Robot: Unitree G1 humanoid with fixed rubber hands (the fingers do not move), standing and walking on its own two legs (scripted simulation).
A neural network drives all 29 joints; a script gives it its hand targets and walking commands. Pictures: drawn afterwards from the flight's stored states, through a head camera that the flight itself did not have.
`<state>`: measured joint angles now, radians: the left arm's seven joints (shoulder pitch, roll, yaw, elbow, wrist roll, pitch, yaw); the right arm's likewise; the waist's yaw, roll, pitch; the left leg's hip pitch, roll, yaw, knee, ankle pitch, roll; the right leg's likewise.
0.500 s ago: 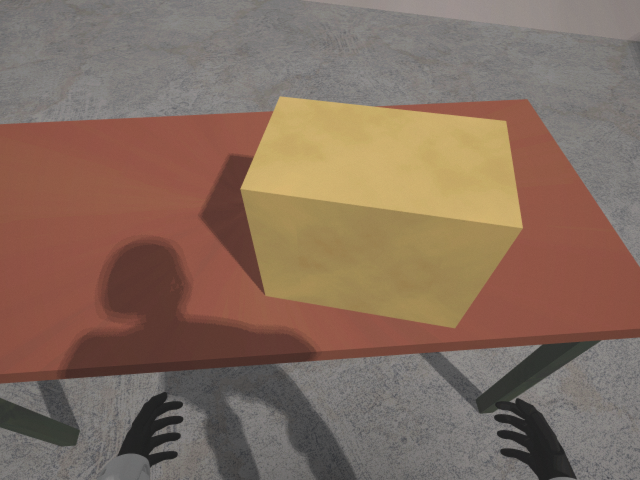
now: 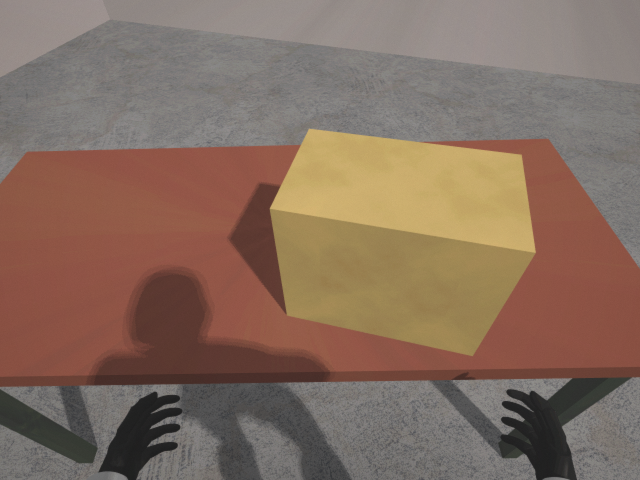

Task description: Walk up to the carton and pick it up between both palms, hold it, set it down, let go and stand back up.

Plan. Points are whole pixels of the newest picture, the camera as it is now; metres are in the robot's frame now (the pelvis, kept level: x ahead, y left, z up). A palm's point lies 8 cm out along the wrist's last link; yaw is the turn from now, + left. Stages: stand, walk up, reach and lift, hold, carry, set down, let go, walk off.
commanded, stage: reach and lift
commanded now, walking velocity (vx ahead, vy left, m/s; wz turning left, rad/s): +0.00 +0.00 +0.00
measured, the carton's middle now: (391, 243) +0.43 -0.06 +0.03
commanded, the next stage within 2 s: none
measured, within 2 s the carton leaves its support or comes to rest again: neither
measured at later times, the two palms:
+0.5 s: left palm (112, 443) +0.15 +0.28 -0.01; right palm (537, 436) +0.19 -0.21 -0.02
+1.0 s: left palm (130, 361) +0.23 +0.27 +0.04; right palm (549, 380) +0.23 -0.22 +0.03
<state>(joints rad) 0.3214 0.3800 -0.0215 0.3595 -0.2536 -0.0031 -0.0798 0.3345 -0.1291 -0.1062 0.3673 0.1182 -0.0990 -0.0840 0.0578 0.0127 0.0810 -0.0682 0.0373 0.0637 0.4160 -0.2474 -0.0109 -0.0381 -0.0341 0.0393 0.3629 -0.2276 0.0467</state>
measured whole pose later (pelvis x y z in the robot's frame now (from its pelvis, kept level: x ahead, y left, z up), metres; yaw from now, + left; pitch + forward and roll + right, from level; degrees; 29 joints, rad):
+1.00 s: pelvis +0.00 -0.01 +0.00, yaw +2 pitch -4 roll -1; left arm 0.09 0.52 -0.04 0.26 -0.45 -0.01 -0.13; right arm 0.20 -0.19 -0.03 0.06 0.32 0.10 -0.21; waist 0.02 0.01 0.06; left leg -0.10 0.04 0.03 0.43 -0.25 -0.02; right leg -0.05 -0.03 0.00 0.36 -0.23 0.03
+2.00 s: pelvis -0.01 +0.00 +0.00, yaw +1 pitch +2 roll -1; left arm -0.62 0.54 0.04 0.61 -0.37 0.32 -0.11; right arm -0.42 -0.34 -0.04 0.37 0.39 0.26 -0.16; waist -0.07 -0.01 0.04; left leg -0.24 0.04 0.04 0.42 -0.20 -0.01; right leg -0.19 -0.03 0.02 0.33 -0.17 0.05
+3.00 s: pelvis -0.02 -0.01 -0.01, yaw +2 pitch +15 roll -2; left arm -1.05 0.55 -0.23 1.32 -0.44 -0.02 -0.10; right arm -0.84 -0.31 0.00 1.00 0.38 0.05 -0.12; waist -0.15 0.00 -0.15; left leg -0.59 0.05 0.00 0.54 -0.20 -0.02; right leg -0.52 -0.01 -0.02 0.45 -0.18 0.04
